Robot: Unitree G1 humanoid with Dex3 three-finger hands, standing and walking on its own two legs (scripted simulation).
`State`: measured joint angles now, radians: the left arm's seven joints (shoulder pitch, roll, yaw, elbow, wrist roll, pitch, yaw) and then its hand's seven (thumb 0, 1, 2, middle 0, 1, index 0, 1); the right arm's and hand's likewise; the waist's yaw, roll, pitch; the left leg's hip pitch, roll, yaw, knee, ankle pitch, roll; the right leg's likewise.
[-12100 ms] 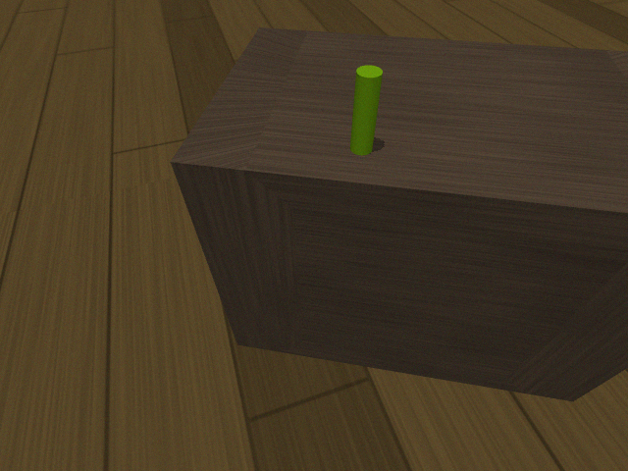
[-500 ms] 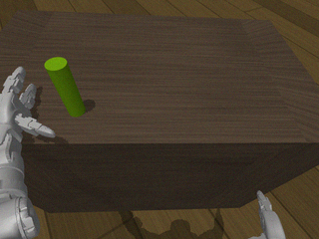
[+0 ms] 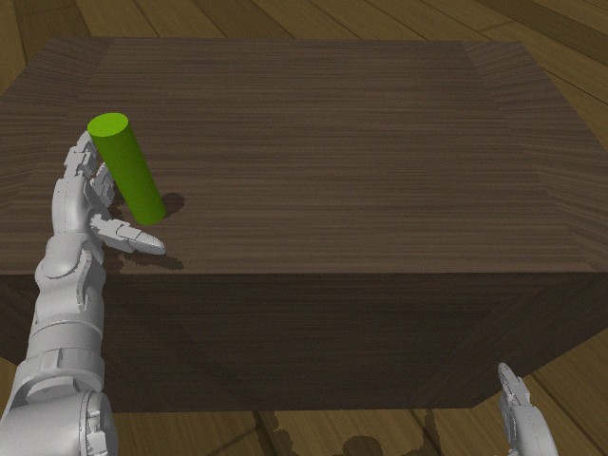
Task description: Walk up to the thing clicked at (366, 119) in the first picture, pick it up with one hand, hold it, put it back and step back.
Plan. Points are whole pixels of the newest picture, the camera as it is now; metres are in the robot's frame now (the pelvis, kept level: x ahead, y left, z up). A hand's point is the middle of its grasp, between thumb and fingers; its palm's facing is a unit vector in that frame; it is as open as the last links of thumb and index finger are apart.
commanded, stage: rest palm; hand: left
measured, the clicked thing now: (132, 174) +0.44 +0.22 +0.13
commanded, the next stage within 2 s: close in 0.10 s
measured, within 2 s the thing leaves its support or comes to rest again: leaves its support in 1.36 s
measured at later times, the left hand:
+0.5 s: hand (133, 199) +0.42 +0.22 +0.11, palm faces +0.20 -0.98 +0.02, open 15.9 cm
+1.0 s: hand (145, 187) +0.45 +0.21 +0.10, palm faces +0.17 -0.99 +0.02, open 7.2 cm
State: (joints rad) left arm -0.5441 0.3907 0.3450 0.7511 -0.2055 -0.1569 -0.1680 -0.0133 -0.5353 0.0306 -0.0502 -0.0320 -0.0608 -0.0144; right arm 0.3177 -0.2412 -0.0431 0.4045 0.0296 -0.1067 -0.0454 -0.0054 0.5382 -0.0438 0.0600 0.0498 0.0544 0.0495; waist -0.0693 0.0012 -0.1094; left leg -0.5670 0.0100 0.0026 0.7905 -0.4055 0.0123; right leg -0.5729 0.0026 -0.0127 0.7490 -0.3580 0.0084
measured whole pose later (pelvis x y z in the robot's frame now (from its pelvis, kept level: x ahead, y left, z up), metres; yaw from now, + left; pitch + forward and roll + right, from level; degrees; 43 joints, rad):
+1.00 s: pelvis -0.01 +0.01 -0.01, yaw -1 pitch +12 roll -2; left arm -0.66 0.38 0.32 0.85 -0.16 -0.17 -0.06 -0.01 -0.10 0.69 -1.09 -0.93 -1.11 -0.92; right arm 0.36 -0.23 -0.05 0.32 0.02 -0.07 -0.03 -0.01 0.51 -0.04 0.06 0.05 0.05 0.05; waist -0.09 0.01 -0.12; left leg -0.64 0.01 0.02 0.84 -0.42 0.03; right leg -0.64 0.00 0.00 0.78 -0.35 0.02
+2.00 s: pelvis -0.02 +0.00 +0.01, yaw +0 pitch +6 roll -1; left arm -0.71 0.40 0.31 0.77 -0.16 0.03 -0.05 0.00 0.09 1.21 -1.01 -1.16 -1.02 -1.14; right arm 0.32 -0.23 -0.04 0.42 0.04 -0.11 -0.08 -0.01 0.55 -0.05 0.06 0.05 0.05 0.05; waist -0.07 0.02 -0.09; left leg -0.48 0.01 0.01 0.72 -0.36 0.01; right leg -0.49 0.00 -0.01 0.69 -0.31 0.01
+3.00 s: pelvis -0.01 +0.00 +0.03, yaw +1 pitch -1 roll +0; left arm -0.60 0.32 0.28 0.18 -0.21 0.55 -0.04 0.00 0.11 1.18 -1.00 -1.16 -1.01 -1.14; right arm 0.30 -0.22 -0.07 0.57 0.05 -0.21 -0.05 -0.01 0.56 -0.04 0.06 0.05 0.05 0.05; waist 0.01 0.07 -0.08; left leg -0.22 -0.01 0.00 0.52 -0.28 0.01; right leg -0.23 -0.01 -0.02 0.50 -0.25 0.01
